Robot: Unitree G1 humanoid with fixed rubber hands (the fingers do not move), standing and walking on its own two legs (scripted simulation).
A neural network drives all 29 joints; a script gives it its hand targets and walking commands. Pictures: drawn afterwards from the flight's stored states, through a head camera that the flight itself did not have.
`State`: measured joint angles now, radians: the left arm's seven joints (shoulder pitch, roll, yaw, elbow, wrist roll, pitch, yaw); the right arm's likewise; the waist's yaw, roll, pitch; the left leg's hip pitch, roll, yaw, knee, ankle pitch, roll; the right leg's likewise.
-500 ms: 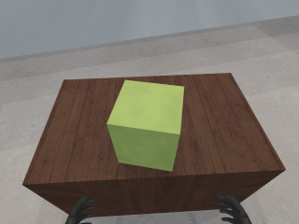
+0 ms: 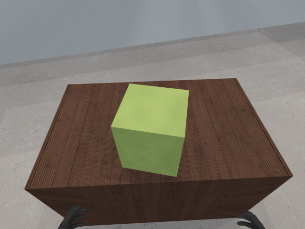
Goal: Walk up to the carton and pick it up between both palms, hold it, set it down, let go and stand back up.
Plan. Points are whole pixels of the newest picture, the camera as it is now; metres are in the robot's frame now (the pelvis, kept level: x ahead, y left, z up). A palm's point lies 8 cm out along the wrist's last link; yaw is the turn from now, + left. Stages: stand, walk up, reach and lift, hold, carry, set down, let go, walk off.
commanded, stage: stand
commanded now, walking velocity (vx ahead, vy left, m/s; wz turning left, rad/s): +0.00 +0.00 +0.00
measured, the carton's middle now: (153, 131) +0.46 +0.02 -0.06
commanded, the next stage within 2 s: none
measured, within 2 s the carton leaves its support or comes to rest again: neither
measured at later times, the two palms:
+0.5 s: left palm out of the picture +0.01 +0.30 -0.10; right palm out of the picture +0.04 -0.28 -0.11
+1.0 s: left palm out of the picture +0.00 +0.30 -0.10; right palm out of the picture +0.03 -0.29 -0.11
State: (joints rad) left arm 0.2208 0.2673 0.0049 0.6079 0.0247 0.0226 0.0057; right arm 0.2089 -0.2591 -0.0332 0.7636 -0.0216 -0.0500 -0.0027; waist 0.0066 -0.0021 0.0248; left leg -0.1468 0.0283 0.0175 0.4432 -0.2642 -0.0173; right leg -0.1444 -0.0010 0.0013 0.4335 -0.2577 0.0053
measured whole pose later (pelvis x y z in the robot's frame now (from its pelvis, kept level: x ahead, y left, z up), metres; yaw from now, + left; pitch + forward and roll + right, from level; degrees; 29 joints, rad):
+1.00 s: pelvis -0.05 +0.00 +0.00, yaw +1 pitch -4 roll +0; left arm 0.27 0.37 -0.02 0.91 0.00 -0.02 0.01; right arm 0.19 -0.36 -0.03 0.97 0.00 -0.01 0.02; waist 0.01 0.01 0.05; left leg -0.16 0.01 0.00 0.38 -0.16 -0.01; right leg -0.16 -0.01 0.01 0.39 -0.17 0.01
